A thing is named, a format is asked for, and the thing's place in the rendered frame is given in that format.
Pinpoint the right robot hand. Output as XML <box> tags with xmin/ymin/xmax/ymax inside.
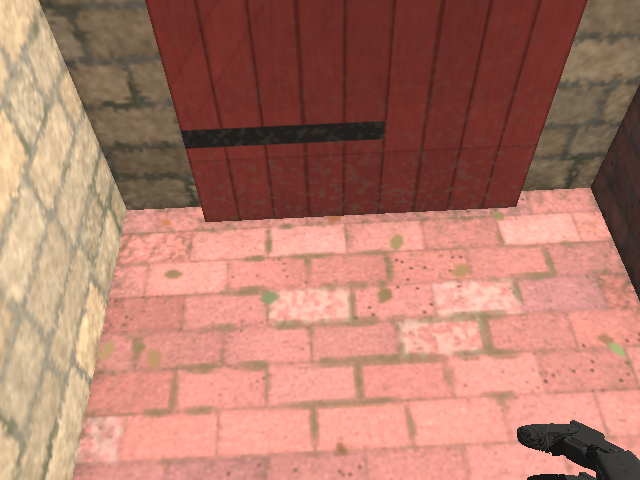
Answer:
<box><xmin>517</xmin><ymin>420</ymin><xmax>640</xmax><ymax>480</ymax></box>

